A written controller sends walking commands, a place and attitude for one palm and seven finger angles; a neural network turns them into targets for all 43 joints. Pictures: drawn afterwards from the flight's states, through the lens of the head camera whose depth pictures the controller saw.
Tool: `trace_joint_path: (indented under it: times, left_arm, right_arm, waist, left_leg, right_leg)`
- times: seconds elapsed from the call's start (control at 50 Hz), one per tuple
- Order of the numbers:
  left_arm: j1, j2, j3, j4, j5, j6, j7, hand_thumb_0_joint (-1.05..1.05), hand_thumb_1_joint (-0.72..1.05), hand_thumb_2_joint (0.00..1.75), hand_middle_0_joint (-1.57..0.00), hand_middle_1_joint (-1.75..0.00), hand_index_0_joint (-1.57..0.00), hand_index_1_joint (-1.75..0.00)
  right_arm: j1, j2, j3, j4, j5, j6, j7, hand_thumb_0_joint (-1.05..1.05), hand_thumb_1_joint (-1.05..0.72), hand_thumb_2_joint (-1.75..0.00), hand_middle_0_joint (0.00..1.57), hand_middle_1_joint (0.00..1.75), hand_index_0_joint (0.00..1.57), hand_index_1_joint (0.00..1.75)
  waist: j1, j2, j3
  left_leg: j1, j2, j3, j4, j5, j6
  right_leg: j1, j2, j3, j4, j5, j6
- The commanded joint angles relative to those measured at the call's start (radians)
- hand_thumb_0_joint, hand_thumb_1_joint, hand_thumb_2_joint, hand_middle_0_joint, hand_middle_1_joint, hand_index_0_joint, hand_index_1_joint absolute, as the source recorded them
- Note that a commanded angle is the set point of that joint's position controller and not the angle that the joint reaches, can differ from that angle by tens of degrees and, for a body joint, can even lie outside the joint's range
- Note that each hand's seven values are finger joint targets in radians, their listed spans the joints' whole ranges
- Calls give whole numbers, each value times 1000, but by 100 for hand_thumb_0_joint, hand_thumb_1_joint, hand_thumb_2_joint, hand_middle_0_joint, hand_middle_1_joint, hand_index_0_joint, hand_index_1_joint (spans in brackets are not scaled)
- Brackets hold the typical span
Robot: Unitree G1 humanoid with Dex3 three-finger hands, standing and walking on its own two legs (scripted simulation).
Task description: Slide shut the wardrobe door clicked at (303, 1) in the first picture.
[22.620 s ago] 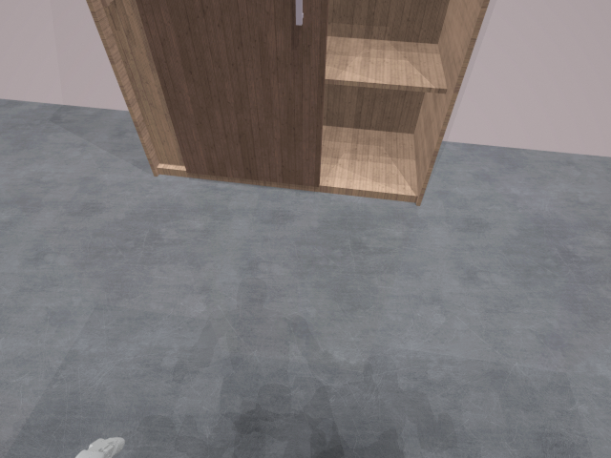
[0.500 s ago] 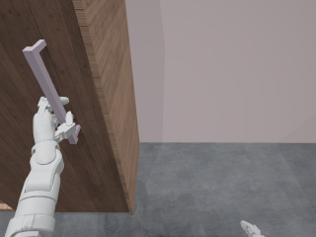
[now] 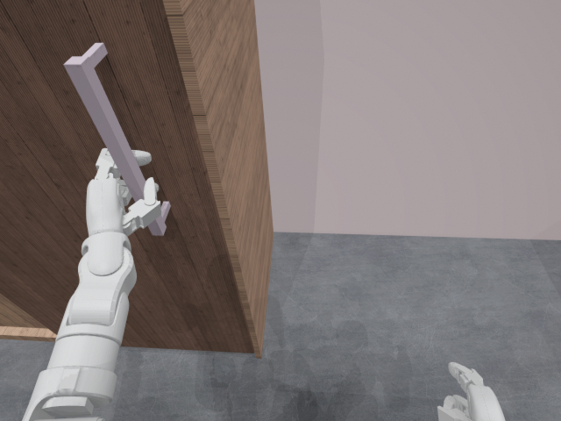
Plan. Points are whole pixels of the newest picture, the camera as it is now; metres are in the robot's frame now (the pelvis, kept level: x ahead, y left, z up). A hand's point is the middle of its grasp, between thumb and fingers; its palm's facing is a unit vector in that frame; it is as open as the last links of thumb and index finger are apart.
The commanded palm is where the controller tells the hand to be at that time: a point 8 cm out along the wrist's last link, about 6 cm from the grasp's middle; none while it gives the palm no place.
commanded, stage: stop walking and hold the door there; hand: left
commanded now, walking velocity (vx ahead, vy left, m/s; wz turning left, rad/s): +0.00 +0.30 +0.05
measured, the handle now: (133, 155) +0.42 +0.24 +0.18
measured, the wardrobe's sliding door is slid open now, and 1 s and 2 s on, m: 0.00 0.00 0.00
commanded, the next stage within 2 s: loosen the grip on the handle in 1.48 s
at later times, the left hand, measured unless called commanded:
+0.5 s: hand (150, 205) +0.36 +0.21 +0.14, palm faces +0.18 -0.97 -0.16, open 6.0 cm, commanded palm +0.33 +0.21 +0.13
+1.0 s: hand (150, 206) +0.36 +0.21 +0.13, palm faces +0.12 -0.99 -0.12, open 6.1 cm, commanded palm +0.33 +0.22 +0.13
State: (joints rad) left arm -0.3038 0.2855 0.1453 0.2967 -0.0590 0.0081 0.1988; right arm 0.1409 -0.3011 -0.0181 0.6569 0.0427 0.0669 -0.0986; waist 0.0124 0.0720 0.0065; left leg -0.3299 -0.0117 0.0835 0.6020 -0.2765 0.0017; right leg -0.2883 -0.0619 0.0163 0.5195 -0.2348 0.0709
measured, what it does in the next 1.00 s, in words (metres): steps on the spot: right foot, then left foot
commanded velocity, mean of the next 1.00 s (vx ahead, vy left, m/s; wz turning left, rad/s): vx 0.04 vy -0.09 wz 0.00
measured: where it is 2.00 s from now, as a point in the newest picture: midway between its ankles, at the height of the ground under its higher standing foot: outside the picture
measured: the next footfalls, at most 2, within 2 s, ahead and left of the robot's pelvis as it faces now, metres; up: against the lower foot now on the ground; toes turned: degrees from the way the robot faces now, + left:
right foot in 0.46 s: +0.03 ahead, -0.03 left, +0.00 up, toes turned -3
left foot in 0.78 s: +0.04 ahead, +0.18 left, +0.00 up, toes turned -2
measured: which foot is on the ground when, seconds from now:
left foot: down 0.00-0.68, up 0.70-0.76, down 0.78-1.00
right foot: down 0.00-0.06, up 0.08-0.44, down 0.46-1.00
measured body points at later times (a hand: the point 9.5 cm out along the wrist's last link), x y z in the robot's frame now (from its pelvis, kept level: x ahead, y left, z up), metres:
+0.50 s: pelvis -0.02 +0.06 +0.01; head +0.00 +0.04 +0.46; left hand +0.35 +0.26 +0.15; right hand +0.14 -0.16 -0.10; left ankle +0.03 +0.08 -0.73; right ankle -0.07 -0.04 -0.73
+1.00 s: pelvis -0.02 +0.09 +0.00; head -0.01 +0.07 +0.45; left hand +0.35 +0.26 +0.14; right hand +0.12 -0.13 -0.12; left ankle +0.00 +0.18 -0.73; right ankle -0.01 -0.03 -0.73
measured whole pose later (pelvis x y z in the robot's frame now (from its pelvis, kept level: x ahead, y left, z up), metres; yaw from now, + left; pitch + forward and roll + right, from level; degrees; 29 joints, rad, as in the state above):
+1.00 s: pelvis -0.02 +0.09 +0.00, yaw -4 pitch -2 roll +0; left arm -0.37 0.18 0.00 0.28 -0.09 0.00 0.17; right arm 0.21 -0.19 0.05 0.70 0.02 -0.02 -0.04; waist 0.05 0.04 0.05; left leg -0.24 -0.02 0.05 0.55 -0.28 0.03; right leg -0.25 0.00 0.00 0.55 -0.25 -0.01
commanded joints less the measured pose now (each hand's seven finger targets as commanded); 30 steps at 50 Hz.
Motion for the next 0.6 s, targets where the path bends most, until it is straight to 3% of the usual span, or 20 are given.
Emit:
trace_joint_path:
  times: [0.0,0.02,0.04,0.06,0.1,0.12,0.16,0.22,0.26,0.34,0.38,0.4,0.44,0.46,0.48,0.5,0.52,0.54,0.56,0.58]
  left_arm:
    - [-323,103,-77,-238,25,-52,-39,0,90,90,-45,-140,-45,-140]
    - [-347,64,-101,-266,20,-58,-46,0,90,90,-45,-140,-45,-140]
    - [-364,7,-156,-323,7,-68,-57,0,90,90,-45,-140,-45,-140]
    - [-400,-22,-188,-374,7,-78,-64,0,90,90,-45,-140,-45,-140]
    - [-405,-102,-250,-362,4,-73,-71,0,90,90,-45,-140,-45,-140]
    - [-397,-72,-220,-331,6,-63,-69,0,90,90,-45,-140,-45,-140]
    - [-424,-73,-230,-316,5,-48,-74,0,90,90,-45,-140,-45,-140]
    - [-450,-108,-270,-321,-2,-44,-79,0,90,90,-45,-140,-45,-140]
    - [-445,-98,-265,-309,-4,-41,-81,0,90,90,-45,-140,-45,-140]
    - [-433,-111,-274,-352,-18,-40,-96,0,90,90,-45,-140,-45,-140]
    - [-420,-103,-264,-350,-14,-38,-102,0,90,90,-45,-140,-45,-140]
    - [-426,-67,-234,-363,-6,-46,-102,0,90,90,-45,-140,-45,-140]
    - [-451,-88,-265,-354,1,-58,-110,0,90,90,-45,-140,-45,-140]
    - [-443,-107,-279,-315,-2,-51,-114,0,90,90,-45,-140,-45,-140]
    - [-462,-105,-269,-320,-6,-53,-112,0,90,90,-45,-140,-45,-140]
    - [-497,-155,-316,-325,-11,-52,-116,0,90,90,-45,-140,-45,-140]
    - [-522,-139,-302,-317,-22,-51,-112,0,90,90,-45,-140,-45,-140]
    - [-512,-140,-295,-289,-32,-45,-107,0,90,90,-45,-140,-45,-140]
    - [-513,-142,-291,-276,-45,-40,-103,0,90,90,-45,-140,-45,-140]
    - [-507,-124,-254,-279,-54,-39,-94,0,90,90,-45,-140,-45,-140]
  right_arm:
    - [-109,-69,-22,-147,2,-24,-5,0,-90,-90,20,30,20,30]
    - [-110,-81,-24,-153,1,-23,-7,0,-90,-90,20,30,20,30]
    - [-108,-88,-18,-177,2,-25,-2,0,-90,-90,20,30,20,30]
    - [-110,-72,-16,-191,-7,-36,7,0,-90,-90,20,30,20,30]
    - [-95,-52,-14,-162,-9,-58,14,0,-90,-90,20,30,20,30]
    - [-83,-55,-16,-143,-14,-64,14,0,-90,-90,20,30,20,30]
    - [-79,-51,-6,-135,-20,-77,14,0,-90,-90,20,30,20,30]
    - [-78,-39,14,-117,-30,-103,18,0,-90,-90,20,30,20,30]
    - [-72,-43,13,-116,-40,-115,19,0,-90,-90,20,30,20,30]
    - [-63,-42,-2,-130,-45,-144,39,0,-90,-90,20,30,20,30]
    - [-69,-43,-6,-137,-42,-149,50,0,-90,-90,20,30,20,30]
    - [-66,-49,-9,-139,-34,-148,52,0,-90,-90,20,30,20,30]
    - [-50,-40,5,-136,-19,-136,43,0,-90,-90,20,30,20,30]
    - [-46,-36,5,-128,-30,-133,35,0,-90,-90,20,30,20,30]
    - [-10,-54,-6,-127,-11,-126,26,0,-90,-90,20,30,20,30]
    - [-30,-57,-7,-139,-11,-124,23,0,-90,-90,20,30,20,30]
    - [-43,-62,-12,-142,-12,-127,21,0,-90,-90,20,30,20,30]
    - [-61,-64,-14,-149,-23,-130,20,0,-90,-90,20,30,20,30]
    - [-94,-71,-19,-154,-36,-134,23,0,-90,-90,20,30,20,30]
    - [-95,-65,-28,-155,-43,-136,28,0,-90,-90,20,30,20,30]
  waist:
    - [-20,-218,-286]
    - [-24,-97,-284]
    - [-25,106,-317]
    - [-15,148,-344]
    - [-19,20,-308]
    - [-15,-35,-296]
    - [-16,-27,-277]
    - [-21,75,-271]
    - [-20,86,-270]
    - [-7,84,-350]
    - [-1,59,-363]
    - [3,10,-376]
    - [-24,-143,-359]
    - [-38,-117,-356]
    - [-39,-147,-383]
    - [-42,-117,-397]
    - [-40,-47,-411]
    - [-29,25,-396]
    - [-5,106,-387]
    - [14,141,-390]
  left_leg:
    - [193,106,-93,-74,244,-15]
    - [274,183,-154,-133,392,14]
    - [314,297,-288,-259,509,36]
    - [332,314,-351,-321,417,14]
    - [353,295,-281,-296,363,-11]
    - [362,282,-240,-292,386,-3]
    - [368,254,-199,-319,348,-27]
    - [401,240,-173,-395,286,-92]
    - [402,232,-157,-407,385,-123]
    - [503,193,-51,-307,900,-221]
    - [468,181,-40,-207,1009,-249]
    - [470,174,-43,-116,982,-230]
    - [446,165,-101,-10,636,-140]
    - [423,173,-122,-97,522,-106]
    - [450,196,-149,-112,539,-56]
    - [472,238,-194,-171,546,-21]
    - [502,268,-232,-253,557,-33]
    - [494,277,-247,-332,550,-96]
    - [431,245,-224,-404,515,-219]
    - [383,199,-132,-410,598,-327]
  right_leg:
    - [25,-245,87,11,448,-123]
    - [-75,-114,-10,113,231,-71]
    - [-139,7,-62,304,-201,-33]
    - [-178,45,-10,498,-333,-54]
    - [-205,29,30,572,-227,-63]
    - [-190,25,24,540,-196,-56]
    - [-147,32,7,435,-177,-57]
    - [-86,57,-7,309,-160,-67]
    - [-37,69,-19,228,-175,-71]
    - [85,107,-86,8,-145,-88]
    - [161,84,-88,-134,-75,-111]
    - [166,43,-60,-220,27,-134]
    - [53,-72,75,-201,204,-189]
    - [33,-59,60,-140,185,-162]
    - [22,-10,30,-95,106,-134]
    - [10,38,7,-44,40,-101]
    - [-9,73,-7,27,-101,-83]
    - [-24,92,-13,109,-222,-87]
    - [22,111,-32,153,-299,-102]
    - [118,122,-79,94,-315,-118]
